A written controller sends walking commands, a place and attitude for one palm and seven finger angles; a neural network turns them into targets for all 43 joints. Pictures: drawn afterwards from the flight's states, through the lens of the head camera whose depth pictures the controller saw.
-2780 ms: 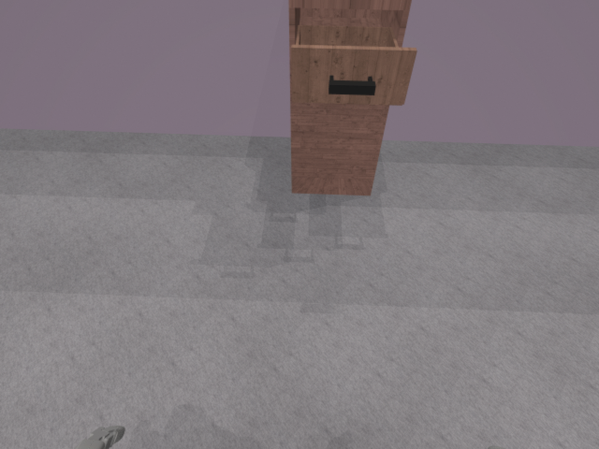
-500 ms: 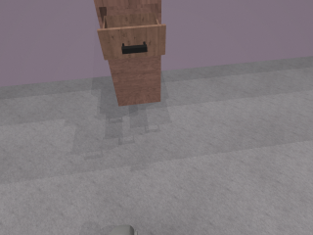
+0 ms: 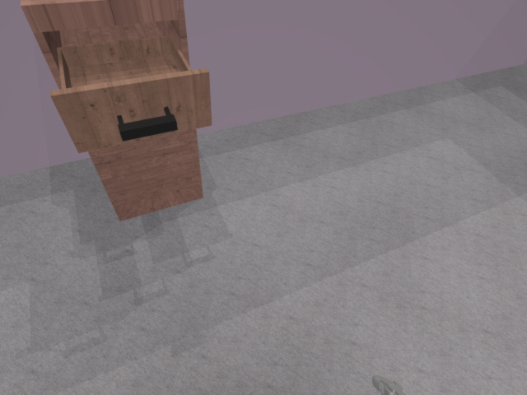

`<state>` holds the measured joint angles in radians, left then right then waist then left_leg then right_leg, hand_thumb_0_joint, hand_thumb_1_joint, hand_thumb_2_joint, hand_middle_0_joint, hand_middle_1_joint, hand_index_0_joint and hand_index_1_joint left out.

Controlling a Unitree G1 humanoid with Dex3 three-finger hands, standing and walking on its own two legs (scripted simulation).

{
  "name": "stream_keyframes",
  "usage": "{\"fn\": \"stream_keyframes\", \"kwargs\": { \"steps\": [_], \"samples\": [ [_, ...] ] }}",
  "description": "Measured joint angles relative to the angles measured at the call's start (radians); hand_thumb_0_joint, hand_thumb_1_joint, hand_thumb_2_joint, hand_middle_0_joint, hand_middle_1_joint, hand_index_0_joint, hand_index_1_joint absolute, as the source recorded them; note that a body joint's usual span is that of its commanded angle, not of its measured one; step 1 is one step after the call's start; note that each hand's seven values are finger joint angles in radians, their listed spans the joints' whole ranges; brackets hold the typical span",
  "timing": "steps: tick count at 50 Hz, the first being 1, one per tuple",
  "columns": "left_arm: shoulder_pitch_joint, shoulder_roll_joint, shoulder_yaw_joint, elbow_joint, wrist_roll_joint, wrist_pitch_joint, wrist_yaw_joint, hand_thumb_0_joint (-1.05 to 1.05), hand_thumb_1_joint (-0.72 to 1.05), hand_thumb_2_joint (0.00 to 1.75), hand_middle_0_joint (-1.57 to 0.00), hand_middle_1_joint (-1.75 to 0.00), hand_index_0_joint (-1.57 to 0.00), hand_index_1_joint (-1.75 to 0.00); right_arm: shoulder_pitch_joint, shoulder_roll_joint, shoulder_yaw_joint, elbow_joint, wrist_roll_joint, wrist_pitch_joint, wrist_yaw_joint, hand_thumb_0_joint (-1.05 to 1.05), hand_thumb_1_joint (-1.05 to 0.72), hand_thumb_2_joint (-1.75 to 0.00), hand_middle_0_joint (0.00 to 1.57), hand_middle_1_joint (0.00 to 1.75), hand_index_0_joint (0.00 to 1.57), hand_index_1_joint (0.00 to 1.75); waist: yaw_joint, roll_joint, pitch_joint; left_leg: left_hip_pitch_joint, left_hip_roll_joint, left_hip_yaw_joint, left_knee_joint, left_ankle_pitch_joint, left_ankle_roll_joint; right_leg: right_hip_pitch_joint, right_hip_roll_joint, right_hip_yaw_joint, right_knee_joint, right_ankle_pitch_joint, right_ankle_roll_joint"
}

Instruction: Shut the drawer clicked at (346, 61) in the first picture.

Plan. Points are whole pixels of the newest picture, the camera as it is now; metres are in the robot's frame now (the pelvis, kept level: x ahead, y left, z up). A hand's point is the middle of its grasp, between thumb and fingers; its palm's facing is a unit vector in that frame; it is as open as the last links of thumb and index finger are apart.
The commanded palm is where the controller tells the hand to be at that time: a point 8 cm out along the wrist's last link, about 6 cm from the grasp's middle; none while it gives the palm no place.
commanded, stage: walk to a spot facing it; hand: left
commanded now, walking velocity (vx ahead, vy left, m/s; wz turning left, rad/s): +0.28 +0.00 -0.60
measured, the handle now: (146, 121) +0.66 +0.36 -0.02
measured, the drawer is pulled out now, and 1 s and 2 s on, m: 0.29 0.29 0.29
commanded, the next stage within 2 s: none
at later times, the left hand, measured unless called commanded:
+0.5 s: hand (222, 285) +0.34 +0.12 -0.17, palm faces -0.31 -0.93 -0.18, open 7.4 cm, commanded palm none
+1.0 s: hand (181, 264) +0.38 +0.21 -0.17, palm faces -0.44 -0.88 -0.20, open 7.4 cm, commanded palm none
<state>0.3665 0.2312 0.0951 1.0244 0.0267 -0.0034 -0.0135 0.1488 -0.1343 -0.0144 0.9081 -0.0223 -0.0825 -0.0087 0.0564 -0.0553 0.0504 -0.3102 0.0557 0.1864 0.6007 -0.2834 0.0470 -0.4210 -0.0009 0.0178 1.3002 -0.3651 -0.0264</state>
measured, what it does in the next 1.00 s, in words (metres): walks ahead, turning right: right foot, then left foot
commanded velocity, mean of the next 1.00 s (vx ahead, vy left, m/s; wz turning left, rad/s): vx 0.01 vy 0.00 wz -0.60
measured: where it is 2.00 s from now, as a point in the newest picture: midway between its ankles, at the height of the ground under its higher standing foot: (259, 388)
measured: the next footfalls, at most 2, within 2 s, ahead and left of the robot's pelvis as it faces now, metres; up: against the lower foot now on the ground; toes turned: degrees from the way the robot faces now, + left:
right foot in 0.42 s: +0.25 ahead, -0.11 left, +0.00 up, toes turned -21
left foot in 0.88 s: +0.31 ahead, +0.11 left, +0.00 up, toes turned -27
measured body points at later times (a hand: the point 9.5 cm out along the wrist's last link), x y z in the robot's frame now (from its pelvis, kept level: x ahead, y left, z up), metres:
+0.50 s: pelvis +0.16 -0.01 -0.02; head +0.22 -0.03 +0.43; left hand +0.36 +0.16 -0.15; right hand +0.04 -0.21 -0.17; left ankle +0.06 +0.12 -0.65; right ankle +0.21 -0.09 -0.73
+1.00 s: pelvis +0.22 +0.05 +0.01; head +0.27 +0.08 +0.46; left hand +0.40 +0.26 -0.15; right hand +0.21 -0.22 -0.10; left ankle +0.27 +0.13 -0.73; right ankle +0.16 -0.07 -0.65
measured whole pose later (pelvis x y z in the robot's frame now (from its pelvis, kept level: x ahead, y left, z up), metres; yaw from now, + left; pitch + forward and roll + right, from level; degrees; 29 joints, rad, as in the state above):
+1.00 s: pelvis +0.22 +0.05 +0.01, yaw -33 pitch +0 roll -2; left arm 0.26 0.28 0.11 0.90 0.03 0.07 -0.02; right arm 0.15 -0.17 -0.01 0.85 -0.02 0.01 -0.03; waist 0.05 -0.07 0.05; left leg -0.25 0.05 0.10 0.53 -0.29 0.03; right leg -0.53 0.06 0.05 1.09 -0.42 0.05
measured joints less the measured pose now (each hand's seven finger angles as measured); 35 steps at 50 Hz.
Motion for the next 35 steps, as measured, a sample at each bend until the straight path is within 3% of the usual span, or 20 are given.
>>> {"fn": "stream_keyframes", "kwargs": {
  "steps": [5,10,17,21,22,23,24,26,30,35],
  "samples": [
    [-0.1,0.016,0.015,-0.076,0.009,0.021,-0.016,0.01,0.91,0.89,-0.19,-0.3,-0.19,-0.3,0.131,-0.028,-0.025,0.071,0.008,-0.002,-0.022,0.0,-0.93,-0.9,0.21,0.3,0.2,0.3,-0.018,-0.002,-0.015,0.131,-0.016,0.064,-0.141,0.004,0.01,-0.196,-0.059,-0.031,-0.012,0.153,0.023],
    [-0.182,0.004,0.01,-0.107,0.011,0.041,-0.025,0.01,0.91,0.89,-0.19,-0.3,-0.19,-0.3,0.228,-0.052,-0.024,0.119,0.008,0.008,-0.026,0.0,-0.92,-0.9,0.2,0.3,0.2,0.3,-0.053,0.009,-0.007,0.213,-0.025,0.114,-0.198,-0.027,0.01,-0.267,-0.082,-0.05,-0.134,0.236,0.042],
    [-0.271,-0.029,-0.018,-0.114,0.004,0.055,-0.031,0.01,0.91,0.9,-0.19,-0.3,-0.19,-0.3,0.286,-0.038,-0.014,0.141,-0.004,0.035,-0.021,0.01,-0.91,-0.9,0.2,0.3,0.2,0.3,-0.109,0.026,0.043,0.281,-0.003,0.186,-0.16,-0.127,-0.019,-0.168,-0.056,-0.132,-0.466,0.172,0.024],
    [-0.289,-0.047,-0.039,-0.13,0.005,0.03,-0.033,0.01,0.91,0.89,-0.19,-0.3,-0.19,-0.3,0.305,-0.027,-0.016,0.141,0.0,0.056,-0.012,0.01,-0.9,-0.9,0.2,0.3,0.2,0.3,-0.121,0.046,0.056,0.257,0.056,0.219,0.03,-0.229,-0.051,-0.031,-0.01,-0.17,-0.648,0.167,-0.015],
    [-0.29,-0.049,-0.042,-0.134,0.005,0.013,-0.03,0.01,0.91,0.89,-0.19,-0.3,-0.19,-0.3,0.302,-0.025,-0.015,0.139,0.006,0.065,-0.007,0.01,-0.9,-0.9,0.2,0.3,0.2,0.3,-0.113,0.054,0.059,0.205,0.086,0.194,0.168,-0.224,-0.06,-0.023,0.005,-0.17,-0.649,0.164,-0.038],
    [-0.291,-0.049,-0.045,-0.139,-0.002,0.0,-0.024,0.01,0.91,0.89,-0.2,-0.3,-0.19,-0.3,0.284,-0.023,-0.014,0.135,0.012,0.077,-0.006,0.01,-0.9,-0.9,0.2,0.3,0.2,0.3,-0.109,0.057,0.067,0.132,0.094,0.126,0.342,-0.254,-0.075,-0.031,0.016,-0.164,-0.617,0.138,-0.059],
    [-0.29,-0.049,-0.048,-0.142,-0.01,-0.004,-0.016,0.01,0.91,0.89,-0.2,-0.3,-0.19,-0.3,0.259,-0.021,-0.014,0.128,0.015,0.087,-0.008,0.01,-0.9,-0.9,0.21,0.3,0.2,0.3,-0.109,0.057,0.078,0.063,0.085,0.052,0.495,-0.274,-0.084,-0.026,0.023,-0.157,-0.6,0.114,-0.073],
    [-0.276,-0.047,-0.049,-0.141,-0.018,0.0,-0.001,0.01,0.91,0.89,-0.2,-0.3,-0.2,-0.3,0.204,-0.018,-0.016,0.106,0.015,0.102,-0.009,0.01,-0.9,-0.9,0.21,0.3,0.2,0.3,-0.103,0.054,0.084,-0.043,0.071,-0.05,0.662,-0.245,-0.097,0.006,0.04,-0.137,-0.621,0.102,-0.082],
    [-0.233,-0.044,-0.046,-0.119,-0.016,0.019,0.016,0.01,0.9,0.89,-0.2,-0.3,-0.2,-0.3,0.09,-0.026,-0.02,0.039,0.004,0.113,-0.012,0.01,-0.9,-0.9,0.21,0.3,0.2,0.3,-0.098,0.059,0.05,-0.184,0.082,-0.147,0.644,-0.152,-0.118,0.055,0.063,-0.087,-0.72,0.148,-0.069],
    [-0.194,-0.038,-0.037,-0.114,-0.005,0.031,0.014,0.01,0.9,0.89,-0.2,-0.3,-0.2,-0.3,-0.01,-0.042,-0.025,-0.027,-0.001,0.108,-0.011,0.01,-0.9,-0.9,0.2,0.3,0.2,0.3,-0.067,0.059,0.012,-0.225,0.069,-0.182,0.473,-0.096,-0.128,0.065,0.065,-0.018,-0.771,0.175,-0.049]
  ]
}}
